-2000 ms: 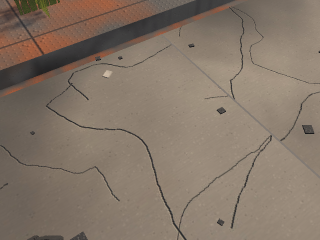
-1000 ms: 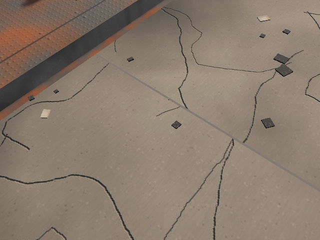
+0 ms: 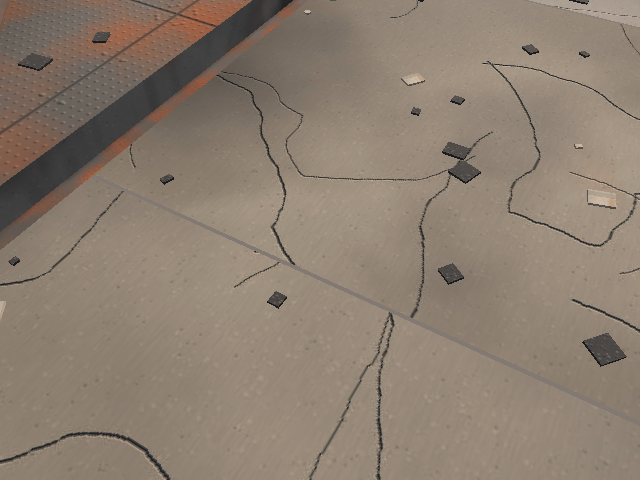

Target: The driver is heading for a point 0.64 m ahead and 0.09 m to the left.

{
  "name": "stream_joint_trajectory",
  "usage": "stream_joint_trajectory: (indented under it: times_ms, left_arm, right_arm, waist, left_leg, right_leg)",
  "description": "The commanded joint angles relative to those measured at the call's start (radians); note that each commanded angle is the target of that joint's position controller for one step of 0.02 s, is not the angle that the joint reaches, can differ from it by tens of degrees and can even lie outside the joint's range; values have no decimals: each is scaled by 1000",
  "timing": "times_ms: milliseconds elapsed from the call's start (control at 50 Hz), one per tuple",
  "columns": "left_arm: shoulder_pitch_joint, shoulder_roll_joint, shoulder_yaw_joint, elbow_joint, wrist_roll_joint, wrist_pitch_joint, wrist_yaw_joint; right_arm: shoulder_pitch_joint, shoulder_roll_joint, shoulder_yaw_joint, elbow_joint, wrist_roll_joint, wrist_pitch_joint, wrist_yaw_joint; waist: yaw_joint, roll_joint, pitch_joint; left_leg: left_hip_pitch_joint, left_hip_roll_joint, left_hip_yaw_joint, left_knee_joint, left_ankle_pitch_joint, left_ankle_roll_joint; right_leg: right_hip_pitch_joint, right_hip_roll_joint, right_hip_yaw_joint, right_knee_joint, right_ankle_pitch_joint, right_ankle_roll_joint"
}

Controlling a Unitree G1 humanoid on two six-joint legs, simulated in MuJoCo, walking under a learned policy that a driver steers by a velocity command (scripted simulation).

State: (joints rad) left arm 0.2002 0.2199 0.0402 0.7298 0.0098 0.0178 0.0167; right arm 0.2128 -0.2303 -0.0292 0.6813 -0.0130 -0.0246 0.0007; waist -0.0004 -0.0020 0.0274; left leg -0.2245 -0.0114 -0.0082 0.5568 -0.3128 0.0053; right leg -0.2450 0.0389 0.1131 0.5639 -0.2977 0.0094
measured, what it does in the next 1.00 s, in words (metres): stands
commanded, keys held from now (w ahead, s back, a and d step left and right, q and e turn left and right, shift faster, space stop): no key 0.98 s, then w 0.02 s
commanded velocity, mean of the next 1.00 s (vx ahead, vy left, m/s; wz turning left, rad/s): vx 0.00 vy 0.00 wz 0.00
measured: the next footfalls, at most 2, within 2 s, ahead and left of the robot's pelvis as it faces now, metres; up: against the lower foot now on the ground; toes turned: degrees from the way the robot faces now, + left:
right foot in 1.32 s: +0.12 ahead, -0.13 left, +0.00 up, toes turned -1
left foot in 1.82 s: +0.49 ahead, +0.09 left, +0.00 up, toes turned +2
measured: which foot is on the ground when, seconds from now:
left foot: down 0.00-1.00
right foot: down 0.00-1.00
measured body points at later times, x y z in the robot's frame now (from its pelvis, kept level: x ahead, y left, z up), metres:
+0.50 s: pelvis +0.00 +0.02 +0.00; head +0.01 +0.02 +0.45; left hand +0.10 +0.27 -0.13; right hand +0.12 -0.23 -0.11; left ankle -0.01 +0.12 -0.73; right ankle +0.00 -0.13 -0.73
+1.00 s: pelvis +0.00 +0.03 +0.01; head +0.01 +0.03 +0.46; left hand +0.04 +0.29 -0.14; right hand +0.07 -0.22 -0.13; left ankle -0.01 +0.12 -0.73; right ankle +0.00 -0.13 -0.73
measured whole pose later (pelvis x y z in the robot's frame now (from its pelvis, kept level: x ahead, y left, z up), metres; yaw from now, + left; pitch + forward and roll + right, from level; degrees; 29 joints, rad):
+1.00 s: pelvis +0.00 +0.03 +0.01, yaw +0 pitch -1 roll +0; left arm 0.24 0.21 0.05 1.03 0.00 0.01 0.06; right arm 0.27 -0.21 -0.03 0.90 0.00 -0.03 -0.02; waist 0.00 -0.01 0.03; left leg -0.17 -0.05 0.01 0.47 -0.27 0.05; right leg -0.19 -0.01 0.13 0.46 -0.25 0.06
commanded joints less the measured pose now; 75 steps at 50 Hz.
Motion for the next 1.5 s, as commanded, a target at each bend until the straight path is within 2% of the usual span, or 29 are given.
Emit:
stream_joint_trajectory:
  times_ms: [20,260,480,980,1000,1020,1040,1060,1080,1100,1120,1140,1180,1240,1280,1300,1320,1340,1360,1380,1400,1420,1440,1460,1500]
  left_arm:
    - [-14,107,30,-62,0,-12,7]
    - [-8,91,33,-23,-2,-11,18]
    - [17,87,35,48,-3,-10,29]
    - [69,89,31,278,-10,-14,47]
    - [85,77,27,291,-10,-13,48]
    - [83,70,25,297,-14,-13,49]
    - [67,74,26,290,-20,-16,48]
    - [34,79,25,270,-22,-28,45]
    - [-12,86,23,245,-25,-45,37]
    - [-45,92,25,229,-33,-61,28]
    - [-47,97,29,226,-38,-74,19]
    - [-33,99,30,231,-40,-85,10]
    - [-40,92,30,236,-41,-106,-3]
    - [-1,65,25,259,-38,-118,-18]
    - [115,77,35,308,-38,-111,-18]
    - [190,91,43,331,-42,-105,-13]
    - [284,145,57,342,-39,-107,-4]
    - [378,280,78,341,-30,-112,-8]
    - [345,242,63,345,-9,-129,-20]
    - [237,186,43,307,-14,-142,-28]
    - [163,149,29,283,-16,-147,-35]
    - [119,136,21,266,-16,-145,-39]
    - [114,116,13,263,-14,-140,-40]
    - [141,106,9,271,-10,-135,-37]
    - [200,116,8,287,-8,-129,-26]
  right_arm:
    - [-15,-96,-26,-70,1,-17,-4]
    - [14,-83,-27,-49,3,-21,-10]
    - [36,-73,-25,-8,4,-22,-12]
    - [76,-85,-20,185,12,-11,-22]
    - [91,-81,-18,200,12,-9,-24]
    - [97,-95,-22,209,16,-6,-27]
    - [110,-137,-34,215,24,-2,-31]
    - [137,-170,-43,221,30,-1,-34]
    - [154,-197,-52,224,32,-5,-37]
    - [166,-203,-56,227,24,-16,-40]
    - [164,-193,-55,227,20,-28,-39]
    - [152,-179,-52,221,25,-35,-37]
    - [122,-172,-52,210,39,-39,-33]
    - [109,-198,-58,216,51,-28,-28]
    - [104,-188,-53,220,53,-21,-23]
    - [96,-155,-41,218,47,-24,-20]
    - [64,-88,-18,201,34,-31,-11]
    - [56,-25,-2,149,23,-52,-10]
    - [43,-89,-17,138,55,-66,-12]
    - [27,-137,-26,130,73,-76,-6]
    - [34,-149,-30,144,65,-81,-3]
    - [37,-149,-35,154,47,-83,-3]
    - [30,-151,-39,156,36,-80,0]
    - [27,-136,-38,162,33,-76,5]
    - [-5,-111,-34,156,28,-67,9]
  waist:
    - [3,0,-49]
    - [4,-1,-38]
    - [5,5,-23]
    - [2,10,10]
    - [1,19,-12]
    - [-6,39,1]
    - [-20,90,24]
    - [-36,143,58]
    - [-52,172,105]
    - [-61,169,140]
    - [-55,147,148]
    - [-42,113,134]
    - [-32,81,94]
    - [-1,106,40]
    - [54,85,16]
    - [92,65,1]
    - [135,-71,-16]
    - [133,-302,-69]
    - [112,-214,-35]
    - [71,-143,58]
    - [43,-117,77]
    - [23,-95,74]
    - [15,-94,73]
    - [17,-100,64]
    - [28,-82,57]
  left_leg:
    - [-7,56,-61,-90,164,19]
    - [-16,56,-66,-108,150,28]
    - [-15,57,-76,-136,142,42]
    - [27,57,-88,-206,169,61]
    - [37,52,-89,-224,56,64]
    - [30,56,-110,-253,-125,79]
    - [32,94,-178,-297,-312,116]
    - [43,186,-306,-365,-465,169]
    - [19,284,-434,-429,-516,226]
    - [25,340,-509,-466,-476,267]
    - [74,365,-529,-471,-411,283]
    - [124,360,-503,-464,-349,276]
    - [148,296,-368,-450,-199,224]
    - [23,205,-201,-399,-97,196]
    - [-119,172,-161,-310,-134,176]
    - [-184,146,-138,-227,-132,152]
    - [-294,67,-40,55,-81,90]
    - [-506,-38,30,391,-218,40]
    - [-591,-5,-79,583,-245,58]
    - [-662,57,-103,639,-140,82]
    - [-645,92,-89,632,-40,88]
    - [-612,117,-82,585,37,84]
    - [-568,136,-73,534,96,73]
    - [-538,138,-51,511,144,59]
    - [-548,136,-20,458,212,29]
  right_leg:
    - [25,-61,59,-80,206,-27]
    - [37,-57,49,-81,208,-10]
    - [44,-58,41,-90,204,9]
    - [54,-59,14,-146,203,27]
    - [61,-45,-6,-139,134,26]
    - [34,-20,-39,-103,32,21]
    - [-37,12,-85,-20,-89,15]
    - [-137,9,-110,66,-144,5]
    - [-203,-32,-104,162,-145,-7]
    - [-284,-71,-74,267,-179,-19]
    - [-363,-102,-56,342,-208,-31]
    - [-405,-124,-51,354,-206,-43]
    - [-347,-129,-81,225,-147,-53]
    - [-76,-63,-167,14,4,-30]
    - [149,-11,-213,-68,113,-17]
    - [250,-14,-194,-94,85,-26]
    - [353,-166,26,-208,-41,-75]
    - [462,-403,467,-359,-228,-216]
    - [384,-469,648,-428,-446,-302]
    - [324,-435,552,-436,-458,-273]
    - [284,-377,426,-438,-344,-229]
    - [252,-332,322,-442,-206,-196]
    - [224,-293,228,-451,-80,-169]
    - [212,-264,160,-456,24,-161]
    - [221,-240,80,-456,200,-175]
